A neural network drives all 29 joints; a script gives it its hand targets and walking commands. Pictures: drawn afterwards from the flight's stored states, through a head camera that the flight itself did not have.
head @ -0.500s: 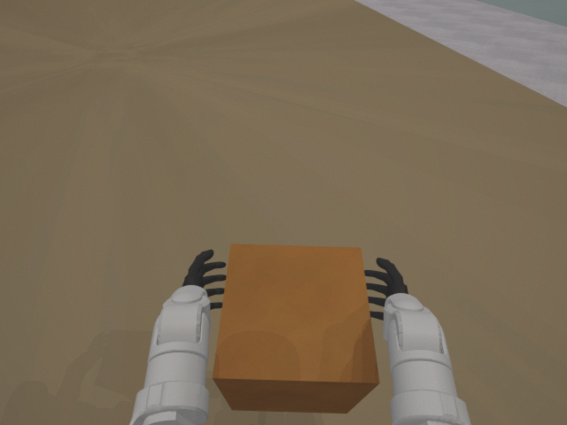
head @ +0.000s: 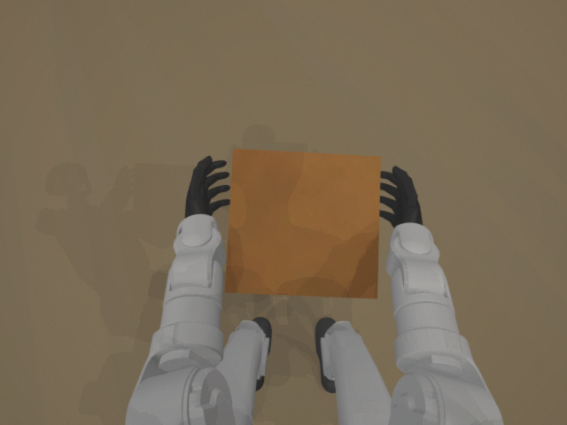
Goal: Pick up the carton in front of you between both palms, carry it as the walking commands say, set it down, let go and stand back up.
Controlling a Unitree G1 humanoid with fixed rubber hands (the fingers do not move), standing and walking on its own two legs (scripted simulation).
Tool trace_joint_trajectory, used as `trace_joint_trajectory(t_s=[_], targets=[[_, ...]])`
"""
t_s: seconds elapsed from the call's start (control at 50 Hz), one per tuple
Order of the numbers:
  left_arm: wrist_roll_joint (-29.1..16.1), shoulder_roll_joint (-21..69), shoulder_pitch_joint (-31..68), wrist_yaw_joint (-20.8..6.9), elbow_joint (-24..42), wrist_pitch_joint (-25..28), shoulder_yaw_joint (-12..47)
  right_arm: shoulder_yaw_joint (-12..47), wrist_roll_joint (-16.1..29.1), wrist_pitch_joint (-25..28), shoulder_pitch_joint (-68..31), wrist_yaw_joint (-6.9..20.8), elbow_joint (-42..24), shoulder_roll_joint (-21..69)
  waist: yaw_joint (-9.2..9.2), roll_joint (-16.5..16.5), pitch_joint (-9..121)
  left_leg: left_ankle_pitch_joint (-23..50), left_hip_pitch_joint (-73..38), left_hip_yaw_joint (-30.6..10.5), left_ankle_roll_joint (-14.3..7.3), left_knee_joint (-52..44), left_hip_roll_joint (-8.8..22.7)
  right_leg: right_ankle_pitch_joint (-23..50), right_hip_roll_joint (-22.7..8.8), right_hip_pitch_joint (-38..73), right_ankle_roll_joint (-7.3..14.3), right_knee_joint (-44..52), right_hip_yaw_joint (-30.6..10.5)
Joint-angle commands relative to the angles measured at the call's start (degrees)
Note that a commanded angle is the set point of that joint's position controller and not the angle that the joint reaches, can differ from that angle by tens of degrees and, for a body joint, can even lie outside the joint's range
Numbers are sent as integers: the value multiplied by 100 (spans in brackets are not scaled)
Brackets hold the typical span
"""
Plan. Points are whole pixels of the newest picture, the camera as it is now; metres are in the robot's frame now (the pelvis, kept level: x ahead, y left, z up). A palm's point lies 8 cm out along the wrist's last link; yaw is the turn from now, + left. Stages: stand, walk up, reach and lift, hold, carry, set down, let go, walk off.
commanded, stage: set down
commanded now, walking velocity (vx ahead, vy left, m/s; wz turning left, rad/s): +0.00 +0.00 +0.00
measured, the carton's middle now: (297, 226) +0.39 +0.00 -0.20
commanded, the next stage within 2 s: none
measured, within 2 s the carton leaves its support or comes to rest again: rests again in 1.44 s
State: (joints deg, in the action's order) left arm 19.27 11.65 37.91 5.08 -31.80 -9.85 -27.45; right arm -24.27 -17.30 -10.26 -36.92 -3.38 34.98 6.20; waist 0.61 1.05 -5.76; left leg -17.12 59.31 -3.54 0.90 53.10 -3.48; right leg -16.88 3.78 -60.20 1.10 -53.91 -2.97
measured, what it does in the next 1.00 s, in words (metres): lowers itself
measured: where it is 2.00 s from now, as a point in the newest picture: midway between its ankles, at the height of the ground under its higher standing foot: (292, 367)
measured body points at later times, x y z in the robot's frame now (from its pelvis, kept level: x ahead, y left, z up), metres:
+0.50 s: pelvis -0.01 +0.00 -0.14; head +0.24 -0.02 +0.24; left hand +0.44 +0.14 -0.22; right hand +0.46 -0.16 -0.24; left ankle +0.07 +0.12 -0.67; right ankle +0.07 -0.10 -0.67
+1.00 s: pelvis -0.04 -0.01 -0.25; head +0.29 -0.04 +0.06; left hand +0.46 +0.14 -0.38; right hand +0.49 -0.16 -0.40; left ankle +0.07 +0.13 -0.67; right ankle +0.07 -0.10 -0.67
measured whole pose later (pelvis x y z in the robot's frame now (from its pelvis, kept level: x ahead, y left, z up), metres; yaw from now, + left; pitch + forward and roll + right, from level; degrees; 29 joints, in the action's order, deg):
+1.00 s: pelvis -0.04 -0.01 -0.25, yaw +3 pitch +46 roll +5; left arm 8.3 5.6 61.5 13.0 -39.6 -10.3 -29.6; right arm -13.3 -8.0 -12.5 -70.6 -5.8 55.8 -11.4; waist 1.5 2.0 0.4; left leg -30.7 123.0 -2.3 5.0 107.5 -8.5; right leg -29.8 7.2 -125.2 0.1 -109.8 -3.2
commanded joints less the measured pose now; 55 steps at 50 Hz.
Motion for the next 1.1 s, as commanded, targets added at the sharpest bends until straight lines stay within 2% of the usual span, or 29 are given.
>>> trace_joint_trajectory(t_s=[0.0, 0.02, 0.04, 0.06, 0.12, 0.14, 0.18, 0.22, 0.24, 0.26, 0.3, 0.36, 0.46, 0.48, 0.5, 0.52, 0.54, 0.56, 0.58, 0.62, 0.64, 0.66, 0.8, 0.86, 0.88, 0.96, 1.0, 1.06, 1.08], targets=[[-1024, 4755, 3049, -1232, 205, 443, 3905, 3783, 1068, 510, -3401, 1347, -397, 4896, -46, -559, 7345, 2409, -1426, 86, 115, 517, -446, 3359, 299, 3038, -268, -771, -172], [-1126, 5065, 2825, -1247, 105, 350, 3989, 4135, 1296, 443, -3415, 1364, -493, 5234, 425, -543, 7714, 2465, -1295, 102, 113, 731, -491, 3618, 258, 3051, -324, -848, -324], [-1166, 4943, 2862, -1247, 385, 240, 4151, 4090, 1270, 413, -3684, 1427, -885, 4829, 119, -551, 7902, 2556, -930, 116, 164, 810, -544, 3507, 285, 2903, -366, -1072, -114], [-1179, 4910, 2690, -1262, 225, 112, 4186, 4176, 1340, 258, -3420, 1418, -472, 5068, 265, -580, 7719, 2379, -1031, 133, 166, 907, -524, 2916, 307, 2364, -340, -987, -119], [-1167, 5083, 2697, -1339, -143, -185, 4110, 3873, 1029, -4, -2993, 1450, 212, 4950, -129, -366, 6558, 1256, -620, 101, 151, 1082, -492, 1424, 393, 829, -290, -968, 86], [-873, 4950, 2227, -1360, -787, -310, 3496, 3557, 932, -74, -3224, 1490, 346, 4648, 290, -172, 5848, 894, -111, 139, 79, 1015, -493, 984, 319, 385, -258, -926, -68], [-925, 5031, 2945, -1380, -559, -314, 3431, 3354, 776, -148, -3291, 1530, 506, 4779, -161, -263, 5487, 380, 230, 126, 76, 1317, -544, 351, 360, -243, -148, -1073, 74], [-948, 4968, 3129, -1336, -784, -285, 3131, 3111, 762, -79, -3795, 1559, 514, 4459, -12, -276, 5619, 304, 542, 108, 46, 1412, -490, 232, 344, -773, -188, -1375, 193], [-865, 4720, 3358, -1332, -984, -340, 3121, 2921, 738, -110, -3676, 1533, 683, 4552, -387, -275, 5560, 191, 694, 109, 73, 1565, -481, 214, 395, -931, -183, -1394, 190], [-987, 4847, 3574, -1282, -669, -290, 3133, 2993, 786, -146, -3941, 1544, 888, 4660, -61, -197, 5784, 333, 872, 256, 104, 1730, -579, 290, 378, -745, -103, -1464, 73], [-858, 4796, 3442, -1154, -1018, -342, 2960, 2834, 897, -55, -4078, 1565, 599, 4486, 23, 1, 6118, 455, 858, 211, 130, 1849, -570, 352, 387, -1022, -148, -1838, 116], [-981, 4868, 3678, -1063, -1139, -330, 2919, 2749, 891, -73, -4173, 1553, 709, 4436, -193, -283, 6491, 500, 857, 184, 155, 2054, -604, 424, 478, -1167, -201, -2063, 267], [-1022, 4727, 4057, -994, -943, -218, 2879, 3001, 1087, -127, -4632, 1498, 1027, 4401, 98, -431, 6842, 155, 1824, 475, 136, 2792, -699, 287, 471, -1138, -215, -2532, 211], [-1176, 4747, 4301, -969, -774, -190, 2993, 3073, 1084, -81, -4804, 1458, 756, 4247, -177, -609, 7079, 280, 1942, 362, 141, 2927, -675, 566, 439, -1196, -252, -2798, 314], [-1020, 4606, 4297, -956, -970, -227, 2783, 2721, 1084, -68, -4755, 1448, 1079, 4187, 167, -277, 6750, 433, 2033, 472, 175, 2927, -705, 531, 443, -1587, -238, -2726, 226], [-1160, 4814, 4133, -918, -954, -180, 2907, 3029, 1015, -82, -4665, 1397, 976, 4436, -37, -631, 6992, 338, 1938, 413, 148, 3091, -751, 421, 476, -1281, -257, -2818, 193], [-1118, 4546, 4445, -931, -852, -153, 2968, 2993, 1129, -117, -4876, 1402, 1227, 4521, 184, -714, 6808, 197, 2278, 498, 138, 3188, -747, 405, 501, -1431, -240, -2868, 204], [-1144, 4554, 4290, -931, -895, -174, 2877, 2947, 1093, -69, -4833, 1353, 1105, 4280, -17, -573, 6748, 287, 2522, 469, 170, 3284, -742, 567, 450, -1356, -252, -2911, 163], [-1133, 4715, 4299, -944, -867, -151, 2893, 3053, 1200, -16, -4976, 1334, 904, 4272, 192, -419, 7081, 390, 2459, 594, 163, 3356, -813, 669, 476, -1362, -285, -3045, 154], [-1306, 4415, 4743, -914, -568, -106, 3073, 3125, 1182, -52, -4998, 1330, 1040, 4043, -142, -446, 7149, 408, 2526, 526, 248, 3558, -731, 733, 488, -1542, -224, -3306, 225], [-1333, 4362, 4961, -874, -519, -121, 3064, 3115, 1282, -37, -5397, 1310, 966, 4144, 87, -682, 7144, 309, 2675, 550, 222, 3549, -780, 648, 470, -1447, -269, -3399, 274], [-1301, 4476, 4683, -839, -737, -125, 3020, 3035, 1258, 20, -5235, 1267, 994, 3993, -64, -298, 7153, 294, 2773, 622, 261, 3617, -793, 742, 504, -1578, -248, -3456, 256], [-1385, 3989, 5393, -741, -962, -77, 2670, 2991, 1300, 43, -5891, 1145, 1353, 3610, 106, -547, 6865, 28, 3471, 729, 247, 4328, -736, 465, 405, -1941, -279, -3983, 160], [-1488, 4065, 5585, -693, -962, -81, 2752, 2907, 1309, 95, -5899, 1161, 1333, 3371, -237, -403, 7029, 70, 3451, 659, 292, 4576, -763, 635, 452, -2166, -233, -4312, 280], [-1502, 3784, 5666, -651, -699, 0, 2652, 3131, 1438, 5, -5984, 1195, 1609, 3494, 284, -596, 7098, 244, 3305, 721, 252, 4578, -768, 552, 418, -2379, -232, -4370, 231], [-1579, 3666, 5908, -636, -886, -26, 2621, 3027, 1433, 55, -6272, 1190, 1627, 3184, -18, -544, 6826, -62, 3811, 760, 268, 4866, -727, 406, 397, -2549, -214, -4604, 242], [-1536, 3541, 6000, -610, -870, 0, 2387, 3110, 1550, 15, -6707, 1207, 1813, 3197, 261, -881, 6731, -200, 3939, 822, 190, 5090, -751, 62, 347, -2631, -242, -4681, 206], [-1717, 3604, 6478, -581, -880, 7, 2482, 3134, 1660, 102, -6929, 1183, 1836, 2939, 59, -636, 6830, -45, 3779, 778, 206, 5363, -622, 288, 366, -2733, -174, -5015, 245], [-1714, 3193, 6845, -547, -293, 71, 2419, 3362, 1795, 57, -7161, 1157, 1657, 2988, 335, -948, 7086, -70, 3955, 905, 216, 5448, -686, 323, 318, -2374, -204, -5075, 112]])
